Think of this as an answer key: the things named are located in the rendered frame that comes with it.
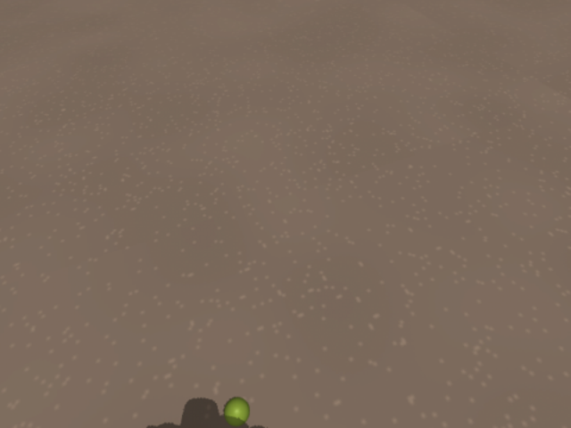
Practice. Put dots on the ball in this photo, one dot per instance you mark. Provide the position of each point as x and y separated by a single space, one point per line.
237 411

